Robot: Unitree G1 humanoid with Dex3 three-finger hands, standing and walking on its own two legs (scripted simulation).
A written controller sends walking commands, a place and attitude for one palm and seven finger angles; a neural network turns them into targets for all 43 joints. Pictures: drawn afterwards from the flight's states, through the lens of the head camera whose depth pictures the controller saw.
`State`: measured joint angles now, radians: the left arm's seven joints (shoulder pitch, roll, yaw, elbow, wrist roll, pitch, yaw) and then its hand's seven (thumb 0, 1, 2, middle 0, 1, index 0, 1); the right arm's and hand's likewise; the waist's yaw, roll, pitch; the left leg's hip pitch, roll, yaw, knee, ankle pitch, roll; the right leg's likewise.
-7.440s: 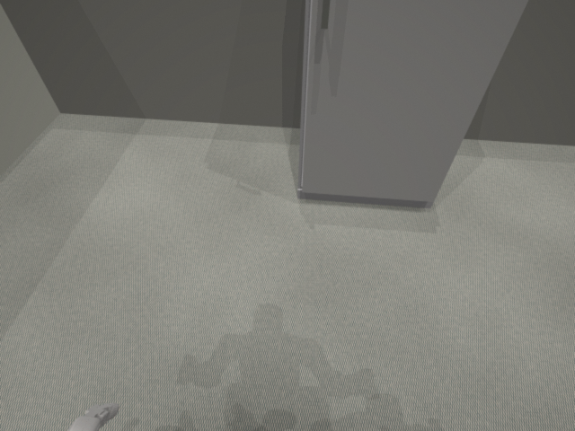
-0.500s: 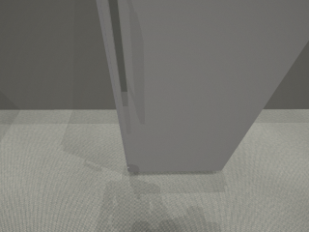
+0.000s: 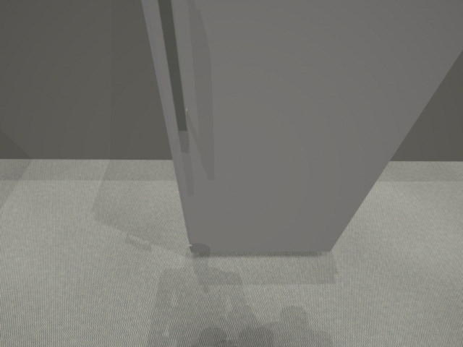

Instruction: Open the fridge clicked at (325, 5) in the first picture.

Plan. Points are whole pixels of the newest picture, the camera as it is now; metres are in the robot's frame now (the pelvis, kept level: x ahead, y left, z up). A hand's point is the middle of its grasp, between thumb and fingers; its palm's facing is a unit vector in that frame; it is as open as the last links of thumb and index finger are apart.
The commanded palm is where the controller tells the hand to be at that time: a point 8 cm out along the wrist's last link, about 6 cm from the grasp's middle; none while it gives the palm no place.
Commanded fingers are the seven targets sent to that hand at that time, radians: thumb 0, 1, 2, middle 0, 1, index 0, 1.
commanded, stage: look again from close up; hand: left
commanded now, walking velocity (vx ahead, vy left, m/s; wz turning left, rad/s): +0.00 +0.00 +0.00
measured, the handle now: (172, 32) +0.56 +0.15 +0.26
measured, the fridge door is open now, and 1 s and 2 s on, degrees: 0 0 0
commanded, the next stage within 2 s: none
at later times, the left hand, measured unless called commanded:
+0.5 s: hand out of the picture +0.03 +0.24 -0.16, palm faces +0.04 -0.95 -0.30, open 7.4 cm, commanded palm none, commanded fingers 0.00 0.90 0.90 -0.20 -0.30 -0.20 -0.30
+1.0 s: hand out of the picture -0.05 +0.22 -0.18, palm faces +0.03 -0.97 -0.24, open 7.4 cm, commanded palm none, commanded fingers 0.00 0.90 0.90 -0.20 -0.30 -0.20 -0.30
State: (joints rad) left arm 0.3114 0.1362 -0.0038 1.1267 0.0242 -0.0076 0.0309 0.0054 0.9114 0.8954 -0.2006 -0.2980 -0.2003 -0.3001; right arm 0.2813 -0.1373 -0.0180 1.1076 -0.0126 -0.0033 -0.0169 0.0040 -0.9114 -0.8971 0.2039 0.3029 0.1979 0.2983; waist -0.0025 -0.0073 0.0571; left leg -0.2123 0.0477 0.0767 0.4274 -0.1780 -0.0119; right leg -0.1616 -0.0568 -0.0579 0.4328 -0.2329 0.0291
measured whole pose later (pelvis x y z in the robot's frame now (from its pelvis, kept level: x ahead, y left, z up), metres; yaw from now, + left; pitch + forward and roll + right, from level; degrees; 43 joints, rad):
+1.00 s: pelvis -0.04 +0.01 +0.00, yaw +2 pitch -2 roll -1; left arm 0.33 0.24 0.01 1.06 0.03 0.01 0.02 0.01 0.91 0.90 -0.20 -0.30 -0.20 -0.30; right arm 0.28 -0.22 -0.02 1.07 -0.01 0.01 0.00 0.00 -0.91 -0.90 0.21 0.30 0.20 0.30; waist 0.00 -0.01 0.02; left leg -0.29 0.03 0.04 0.47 -0.15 0.01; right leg -0.21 -0.07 -0.08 0.45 -0.19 0.04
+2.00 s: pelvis -0.03 +0.01 +0.00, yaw +1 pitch -1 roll -1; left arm 0.38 0.13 0.02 1.08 0.03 0.00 0.04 0.01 0.91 0.90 -0.20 -0.30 -0.20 -0.30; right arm 0.32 -0.13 -0.03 1.09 -0.01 0.02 -0.01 0.00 -0.91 -0.90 0.20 0.30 0.20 0.30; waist 0.00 0.00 0.02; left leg -0.30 0.04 0.06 0.48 -0.16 0.01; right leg -0.23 -0.06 -0.06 0.46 -0.21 0.04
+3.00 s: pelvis +0.00 +0.01 +0.00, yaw +0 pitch -1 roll +0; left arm 0.34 0.15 0.02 1.10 0.03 0.00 0.03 0.01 0.91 0.90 -0.20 -0.30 -0.20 -0.30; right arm 0.30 -0.14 -0.03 1.11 -0.01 0.01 -0.02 0.00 -0.91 -0.90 0.20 0.30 0.20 0.30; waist 0.00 -0.01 0.01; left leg -0.25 0.03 0.07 0.46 -0.20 0.00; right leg -0.19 -0.07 -0.05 0.46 -0.26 0.04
